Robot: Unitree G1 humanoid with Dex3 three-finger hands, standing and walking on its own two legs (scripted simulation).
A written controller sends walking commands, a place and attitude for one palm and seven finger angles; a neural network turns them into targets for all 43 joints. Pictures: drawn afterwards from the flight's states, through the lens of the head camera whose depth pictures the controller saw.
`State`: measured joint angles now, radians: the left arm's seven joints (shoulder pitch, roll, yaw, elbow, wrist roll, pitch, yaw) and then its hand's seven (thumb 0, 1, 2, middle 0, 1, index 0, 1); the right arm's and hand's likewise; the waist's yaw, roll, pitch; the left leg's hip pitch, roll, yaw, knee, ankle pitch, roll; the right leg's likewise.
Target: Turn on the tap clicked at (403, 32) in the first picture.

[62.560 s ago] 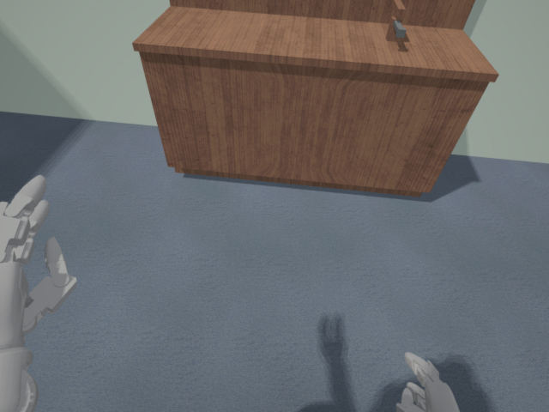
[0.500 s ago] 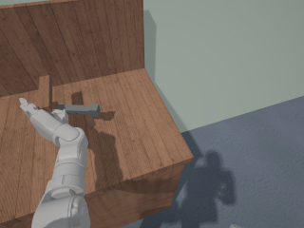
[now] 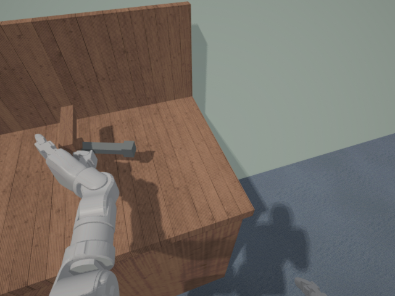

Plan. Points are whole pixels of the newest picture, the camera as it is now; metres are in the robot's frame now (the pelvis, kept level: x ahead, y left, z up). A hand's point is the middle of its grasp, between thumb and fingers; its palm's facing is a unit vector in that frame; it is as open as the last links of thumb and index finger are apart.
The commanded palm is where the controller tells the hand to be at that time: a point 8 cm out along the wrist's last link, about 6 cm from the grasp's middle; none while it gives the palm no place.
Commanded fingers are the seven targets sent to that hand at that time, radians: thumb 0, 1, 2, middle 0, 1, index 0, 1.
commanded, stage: lift the hand up off the lever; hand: left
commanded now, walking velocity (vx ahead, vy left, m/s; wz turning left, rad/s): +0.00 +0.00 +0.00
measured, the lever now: (129, 149) +0.43 +0.18 +0.05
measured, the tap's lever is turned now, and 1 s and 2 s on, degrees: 68 68 68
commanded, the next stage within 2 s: draw the hand back beside the body in 0.80 s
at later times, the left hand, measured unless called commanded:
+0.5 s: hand (86, 145) +0.37 +0.24 +0.13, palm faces +0.83 -0.55 -0.06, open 7.8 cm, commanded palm +0.32 +0.25 +0.13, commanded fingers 0.00 0.90 0.90 -0.15 -0.15 -0.15 -0.15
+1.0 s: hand (88, 143) +0.38 +0.23 +0.13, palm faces +0.73 -0.67 -0.10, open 7.8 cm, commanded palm +0.31 +0.25 +0.14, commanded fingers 0.00 0.90 0.90 -0.16 -0.17 -0.16 -0.17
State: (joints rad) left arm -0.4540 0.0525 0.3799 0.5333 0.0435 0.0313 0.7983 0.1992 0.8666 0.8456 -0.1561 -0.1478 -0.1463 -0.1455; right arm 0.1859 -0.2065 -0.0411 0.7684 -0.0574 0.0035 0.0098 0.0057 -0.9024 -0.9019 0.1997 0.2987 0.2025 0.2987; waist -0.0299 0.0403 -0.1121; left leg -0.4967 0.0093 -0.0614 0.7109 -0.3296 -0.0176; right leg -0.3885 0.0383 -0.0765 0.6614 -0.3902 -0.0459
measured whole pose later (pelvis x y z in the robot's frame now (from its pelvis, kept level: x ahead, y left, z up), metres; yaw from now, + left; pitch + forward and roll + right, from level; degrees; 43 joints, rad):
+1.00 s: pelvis +0.00 -0.01 +0.01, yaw -1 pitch +3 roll +0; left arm -0.40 0.12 0.31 0.42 0.02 0.10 0.62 0.01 0.90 0.90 -0.13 -0.15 -0.14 -0.15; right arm 0.19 -0.22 -0.03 0.76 -0.01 0.02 -0.05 0.01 -0.90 -0.90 0.20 0.30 0.20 0.30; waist 0.00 0.03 -0.08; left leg -0.37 0.01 -0.04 0.59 -0.28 -0.02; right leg -0.29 0.04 -0.06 0.58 -0.35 -0.06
